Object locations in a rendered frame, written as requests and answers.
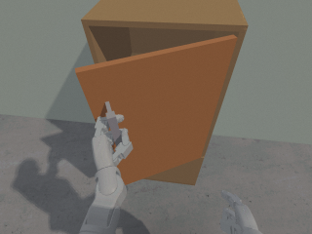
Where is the cupboard door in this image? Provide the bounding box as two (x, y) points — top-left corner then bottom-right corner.
(75, 34), (238, 185)

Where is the robot left hand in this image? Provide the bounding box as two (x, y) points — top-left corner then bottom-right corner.
(91, 114), (134, 171)

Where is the robot right hand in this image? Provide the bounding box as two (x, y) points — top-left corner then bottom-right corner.
(219, 190), (258, 234)

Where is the handle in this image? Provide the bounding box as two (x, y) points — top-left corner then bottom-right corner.
(105, 101), (123, 147)

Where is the robot left forearm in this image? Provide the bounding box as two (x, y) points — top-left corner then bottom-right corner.
(79, 166), (127, 234)

